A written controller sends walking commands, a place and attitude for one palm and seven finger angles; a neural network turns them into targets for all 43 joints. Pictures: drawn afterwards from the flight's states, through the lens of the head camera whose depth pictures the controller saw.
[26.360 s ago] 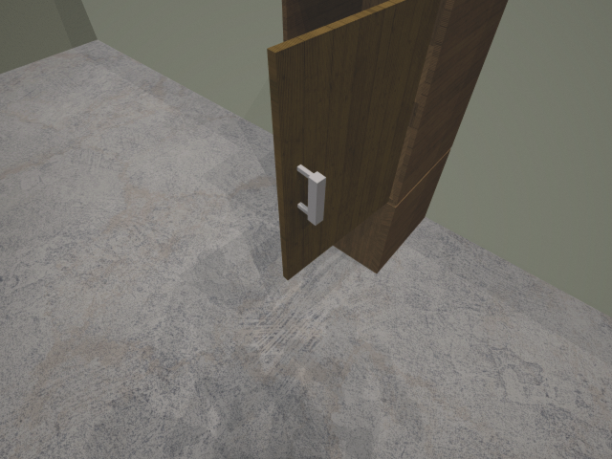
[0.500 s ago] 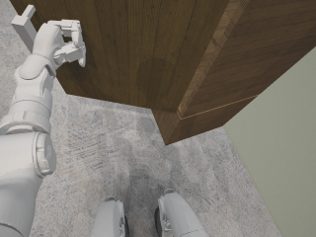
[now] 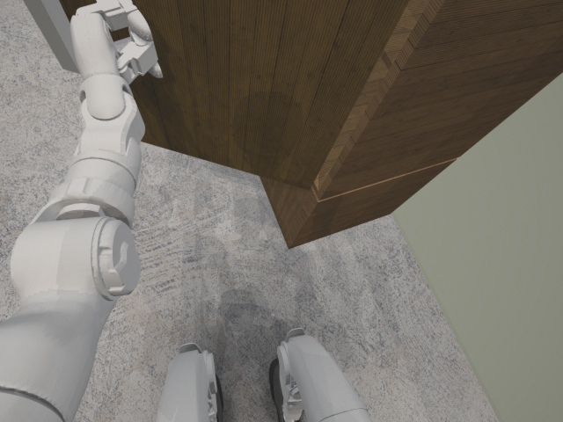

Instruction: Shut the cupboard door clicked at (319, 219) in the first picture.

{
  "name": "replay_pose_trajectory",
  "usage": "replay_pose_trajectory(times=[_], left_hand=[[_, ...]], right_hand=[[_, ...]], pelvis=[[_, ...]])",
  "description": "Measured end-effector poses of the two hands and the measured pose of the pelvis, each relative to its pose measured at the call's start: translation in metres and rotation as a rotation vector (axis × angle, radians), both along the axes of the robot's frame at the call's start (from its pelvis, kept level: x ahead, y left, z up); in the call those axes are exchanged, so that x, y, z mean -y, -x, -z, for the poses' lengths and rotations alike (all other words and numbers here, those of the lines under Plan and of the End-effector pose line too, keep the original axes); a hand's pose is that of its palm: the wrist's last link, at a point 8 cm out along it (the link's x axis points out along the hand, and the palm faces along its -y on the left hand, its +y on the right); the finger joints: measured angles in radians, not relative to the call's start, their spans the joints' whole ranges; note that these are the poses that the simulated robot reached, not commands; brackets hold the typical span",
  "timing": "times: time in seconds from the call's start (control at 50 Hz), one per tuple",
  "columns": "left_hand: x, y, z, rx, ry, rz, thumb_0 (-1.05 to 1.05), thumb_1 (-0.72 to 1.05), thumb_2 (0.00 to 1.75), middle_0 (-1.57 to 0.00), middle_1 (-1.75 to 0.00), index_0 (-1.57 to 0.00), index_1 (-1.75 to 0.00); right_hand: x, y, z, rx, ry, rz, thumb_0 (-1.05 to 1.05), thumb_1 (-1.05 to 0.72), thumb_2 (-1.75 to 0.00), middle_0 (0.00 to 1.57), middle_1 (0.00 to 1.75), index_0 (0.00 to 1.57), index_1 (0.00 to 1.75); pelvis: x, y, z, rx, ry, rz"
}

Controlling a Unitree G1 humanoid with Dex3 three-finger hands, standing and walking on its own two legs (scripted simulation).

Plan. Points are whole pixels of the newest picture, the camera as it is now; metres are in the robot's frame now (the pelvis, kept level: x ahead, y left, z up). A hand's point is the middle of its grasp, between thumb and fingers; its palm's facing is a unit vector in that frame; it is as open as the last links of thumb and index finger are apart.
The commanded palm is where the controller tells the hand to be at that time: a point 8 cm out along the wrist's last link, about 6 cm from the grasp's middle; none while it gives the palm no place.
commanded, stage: pull the fist back off the door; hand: left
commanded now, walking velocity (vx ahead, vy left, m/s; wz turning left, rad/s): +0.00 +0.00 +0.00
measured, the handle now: (64, 15) +0.63 +0.20 +0.09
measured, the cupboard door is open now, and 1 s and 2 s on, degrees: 55 55 55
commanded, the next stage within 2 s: draw the hand back to the body in 0.66 s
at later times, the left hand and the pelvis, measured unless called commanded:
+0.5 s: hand (149, 102) +0.50 +0.10 +0.09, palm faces +0.13 -0.99 +0.01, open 3.1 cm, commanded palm +0.46 +0.13 +0.10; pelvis +0.03 -0.01 +0.04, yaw +1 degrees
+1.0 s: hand (142, 126) +0.44 +0.10 +0.12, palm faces +0.14 -0.99 -0.04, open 3.1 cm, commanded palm +0.39 +0.16 +0.14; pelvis +0.02 -0.02 +0.06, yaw +1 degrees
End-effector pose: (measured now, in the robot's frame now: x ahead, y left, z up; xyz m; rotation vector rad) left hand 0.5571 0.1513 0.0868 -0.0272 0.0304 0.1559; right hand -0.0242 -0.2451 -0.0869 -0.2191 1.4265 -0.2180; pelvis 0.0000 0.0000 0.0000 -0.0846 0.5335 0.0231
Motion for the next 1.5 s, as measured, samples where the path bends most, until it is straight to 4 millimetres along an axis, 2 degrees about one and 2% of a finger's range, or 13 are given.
replay_pose_trajectory(times=[0.12, 0.3, 0.4, 0.54, 0.66, 0.74, 0.82, 0.9, 1.04, 1.14, 1.22, 1.32, 1.5], left_hand=[[0.016, 0.008, 0.002, -0.015, -0.047, 0.022, 0.02, 0.87, 0.89, -1.29, -1.50, -1.29, -1.50], [0.002, 0.034, -0.010, 0.006, -0.041, -0.001, 0.02, 0.90, 0.90, -1.30, -1.50, -1.29, -1.50], [-0.005, 0.057, -0.004, 0.010, -0.035, 0.009, 0.02, 0.90, 0.90, -1.30, -1.50, -1.29, -1.50], [0.004, 0.097, -0.004, 0.057, -0.031, 0.037, 0.02, 0.90, 0.90, -1.30, -1.50, -1.29, -1.50], [0.018, 0.120, -0.007, 0.053, -0.037, 0.047, 0.02, 0.90, 0.90, -1.30, -1.50, -1.30, -1.50], [0.020, 0.119, -0.009, 0.061, -0.057, 0.031, 0.02, 0.90, 0.90, -1.30, -1.50, -1.30, -1.50], [0.018, 0.113, -0.015, 0.080, -0.072, 0.027, 0.02, 0.90, 0.90, -1.30, -1.50, -1.30, -1.50], [0.013, 0.117, -0.025, 0.094, -0.069, 0.025, 0.02, 0.90, 0.90, -1.30, -1.50, -1.30, -1.50], [-0.009, 0.154, -0.044, 0.047, -0.071, 0.004, 0.02, 0.90, 0.90, -1.30, -1.50, -1.30, -1.50], [-0.027, 0.178, -0.067, 0.081, -0.068, 0.000, 0.02, 0.90, 0.90, -1.30, -1.50, -1.30, -1.50], [-0.039, 0.194, -0.083, 0.099, -0.068, 0.025, 0.02, 0.90, 0.90, -1.30, -1.50, -1.30, -1.50], [-0.051, 0.220, -0.098, 0.085, -0.082, 0.050, 0.02, 0.90, 0.90, -1.26, -1.46, -1.26, -1.46], [-0.083, 0.268, -0.132, -0.027, -0.253, -0.002, 0.02, 0.90, 0.90, -1.08, -1.26, -1.08, -1.26]], right_hand=[[-0.012, 0.012, -0.004, -0.042, -0.064, 0.077, 0.00, -0.90, -0.90, 0.20, 0.30, 0.20, 0.30], [-0.002, 0.000, -0.021, -0.038, -0.079, 0.083, 0.01, -0.90, -0.90, 0.20, 0.30, 0.20, 0.30], [0.017, -0.028, -0.027, -0.002, -0.047, 0.044, 0.01, -0.90, -0.90, 0.20, 0.30, 0.20, 0.30], [0.036, -0.087, -0.029, 0.127, -0.009, -0.019, 0.01, -0.91, -0.90, 0.20, 0.30, 0.20, 0.30], [0.033, -0.133, -0.028, 0.252, -0.017, -0.075, 0.01, -0.91, -0.90, 0.20, 0.30, 0.20, 0.29], [0.025, -0.147, -0.025, 0.308, -0.028, -0.101, 0.01, -0.91, -0.90, 0.20, 0.30, 0.20, 0.30], [0.019, -0.143, -0.017, 0.314, -0.046, -0.106, 0.00, -0.91, -0.90, 0.20, 0.30, 0.20, 0.30], [0.015, -0.126, -0.013, 0.284, -0.077, -0.071, 0.01, -0.91, -0.90, 0.20, 0.30, 0.20, 0.30], [0.012, -0.097, -0.031, 0.240, -0.096, -0.010, 0.01, -0.90, -0.90, 0.20, 0.30, 0.20, 0.30], [0.020, -0.102, -0.053, 0.274, -0.054, -0.012, 0.01, -0.90, -0.90, 0.20, 0.30, 0.20, 0.30], [0.026, -0.125, -0.069, 0.351, -0.024, -0.030, 0.01, -0.90, -0.90, 0.20, 0.30, 0.20, 0.30], [0.022, -0.172, -0.092, 0.490, -0.014, -0.070, 0.01, -0.90, -0.90, 0.20, 0.30, 0.20, 0.30], [-0.023, -0.260, -0.141, 0.697, -0.050, -0.149, 0.01, -0.91, -0.90, 0.20, 0.30, 0.20, 0.29]], pelvis=[[0.003, -0.008, -0.013, 0.029, -0.016, 0.017], [0.009, -0.025, -0.035, 0.087, -0.041, 0.027], [0.012, -0.030, -0.041, 0.111, -0.047, 0.014], [0.013, -0.033, -0.045, 0.147, -0.052, 0.001], [0.015, -0.028, -0.046, 0.181, -0.060, -0.007], [0.018, -0.021, -0.043, 0.187, -0.064, -0.015], [0.019, -0.014, -0.038, 0.180, -0.065, -0.017], [0.020, -0.012, -0.041, 0.190, -0.070, -0.002], [0.020, -0.017, -0.066, 0.266, -0.081, 0.013], [0.020, -0.022, -0.081, 0.318, -0.079, 0.004], [0.018, -0.026, -0.090, 0.354, -0.076, -0.003], [0.012, -0.032, -0.098, 0.400, -0.079, -0.008], [0.002, -0.045, -0.122, 0.508, -0.086, -0.026]])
